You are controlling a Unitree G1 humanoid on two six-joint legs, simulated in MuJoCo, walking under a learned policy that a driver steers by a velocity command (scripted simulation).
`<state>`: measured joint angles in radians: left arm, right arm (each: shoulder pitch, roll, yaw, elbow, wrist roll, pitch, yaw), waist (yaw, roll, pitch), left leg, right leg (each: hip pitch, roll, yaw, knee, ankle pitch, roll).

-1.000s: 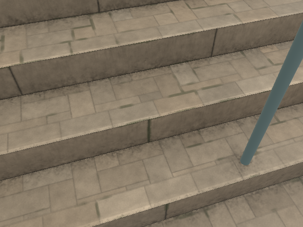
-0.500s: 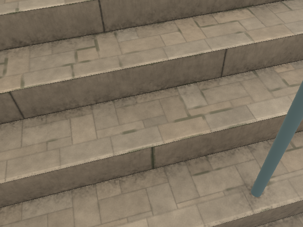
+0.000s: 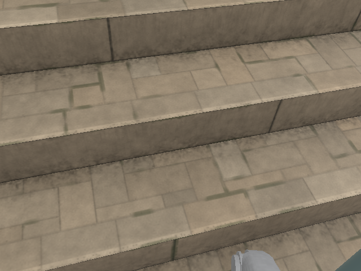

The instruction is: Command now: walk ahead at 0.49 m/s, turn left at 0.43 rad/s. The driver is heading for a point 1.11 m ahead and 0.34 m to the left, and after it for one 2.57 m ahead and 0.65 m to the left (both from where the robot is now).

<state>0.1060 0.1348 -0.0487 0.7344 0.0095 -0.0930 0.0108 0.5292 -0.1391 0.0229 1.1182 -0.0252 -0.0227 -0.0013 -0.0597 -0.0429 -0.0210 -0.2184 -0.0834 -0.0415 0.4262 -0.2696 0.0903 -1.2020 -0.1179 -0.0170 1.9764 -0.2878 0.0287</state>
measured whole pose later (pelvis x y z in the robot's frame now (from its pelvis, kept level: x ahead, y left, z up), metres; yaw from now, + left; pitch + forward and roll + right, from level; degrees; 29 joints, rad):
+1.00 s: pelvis +0.50 +0.17 +0.30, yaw +34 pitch +2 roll -2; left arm 0.10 0.21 0.00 0.67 0.00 -0.12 -0.01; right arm 0.39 -0.22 -0.02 0.89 -0.01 -0.04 0.07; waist 0.02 -0.02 -0.09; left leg -0.46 -0.08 0.03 0.76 -0.34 0.11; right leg -0.91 -0.06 0.09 2.01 -0.07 -0.14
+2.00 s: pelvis +1.02 +0.49 +0.61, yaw +10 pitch +2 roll +2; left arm 0.21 0.24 0.03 0.78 -0.01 -0.07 -0.04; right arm 0.23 -0.25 -0.04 0.94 -0.05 -0.07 -0.02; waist 0.02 -0.02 -0.10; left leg -0.52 0.07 0.22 0.86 -0.37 0.04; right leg -0.89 0.06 0.13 2.09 -0.09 -0.18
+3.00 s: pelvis +1.62 +0.43 +0.90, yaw -7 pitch +3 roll +2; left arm 0.43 0.12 -0.02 1.11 0.02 -0.08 -0.06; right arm 0.06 -0.15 0.04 0.79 -0.06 -0.05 0.01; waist -0.01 0.00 -0.11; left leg -0.71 -0.04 0.19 1.12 -0.48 0.14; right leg -0.33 0.05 0.12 1.16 -0.11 -0.11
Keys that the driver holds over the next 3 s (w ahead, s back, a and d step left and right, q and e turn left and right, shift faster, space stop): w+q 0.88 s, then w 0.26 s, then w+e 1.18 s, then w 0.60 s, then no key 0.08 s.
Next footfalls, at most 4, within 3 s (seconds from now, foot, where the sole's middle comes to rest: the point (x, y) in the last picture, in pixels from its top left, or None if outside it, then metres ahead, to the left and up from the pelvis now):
0.20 right None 0.33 -0.14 -0.61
0.78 left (86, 217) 0.54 0.25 -0.45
1.32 right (68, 101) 0.84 0.31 -0.28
1.82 left None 1.09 0.61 -0.11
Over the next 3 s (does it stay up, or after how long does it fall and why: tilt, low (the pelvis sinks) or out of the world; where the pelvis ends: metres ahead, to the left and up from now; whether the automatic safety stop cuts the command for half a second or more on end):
stays up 1.62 0.43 0.90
